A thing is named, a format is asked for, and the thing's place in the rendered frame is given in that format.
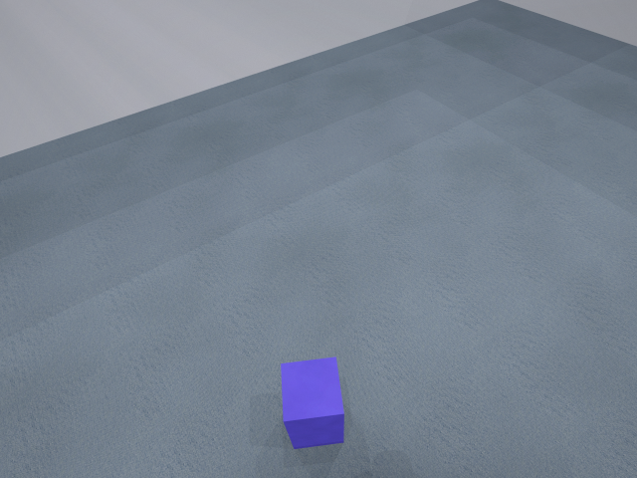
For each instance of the carton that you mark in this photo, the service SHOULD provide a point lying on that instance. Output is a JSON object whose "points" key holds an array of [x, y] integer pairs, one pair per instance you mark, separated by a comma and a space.
{"points": [[312, 403]]}

